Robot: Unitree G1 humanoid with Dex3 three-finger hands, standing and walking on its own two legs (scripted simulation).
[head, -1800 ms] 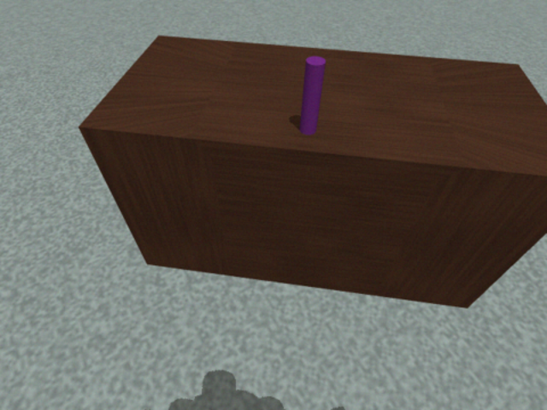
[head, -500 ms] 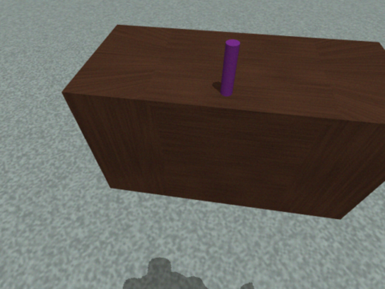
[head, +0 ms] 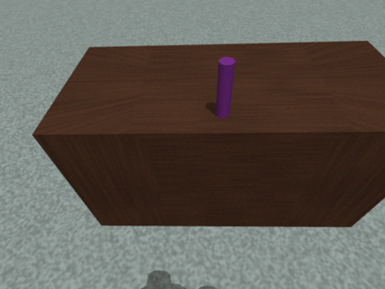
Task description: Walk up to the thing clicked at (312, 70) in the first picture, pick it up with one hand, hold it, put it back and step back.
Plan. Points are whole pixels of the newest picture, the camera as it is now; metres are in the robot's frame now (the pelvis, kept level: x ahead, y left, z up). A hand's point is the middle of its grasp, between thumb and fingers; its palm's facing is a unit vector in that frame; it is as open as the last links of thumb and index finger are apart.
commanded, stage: walk up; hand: right
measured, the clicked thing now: (224, 90) +0.66 -0.12 +0.04
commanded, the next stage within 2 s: none
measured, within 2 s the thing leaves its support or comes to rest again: neither
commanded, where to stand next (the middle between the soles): +0.27 +0.07 m, yaw -3 degrees
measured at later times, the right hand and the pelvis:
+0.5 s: hand (276, 262) +0.21 -0.18 -0.11, palm faces +0.04 +0.91 -0.42, open 7.4 cm; pelvis +0.17 +0.10 +0.01, yaw -4 degrees
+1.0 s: hand (259, 236) +0.28 -0.17 -0.14, palm faces +0.04 +0.92 -0.38, open 7.4 cm; pelvis +0.23 +0.10 +0.00, yaw -5 degrees
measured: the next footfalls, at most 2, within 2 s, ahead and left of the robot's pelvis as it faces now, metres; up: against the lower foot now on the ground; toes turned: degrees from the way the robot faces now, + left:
left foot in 0.32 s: +0.27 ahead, +0.22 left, +0.00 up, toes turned -2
right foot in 0.72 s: +0.33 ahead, -0.03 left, +0.00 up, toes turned -6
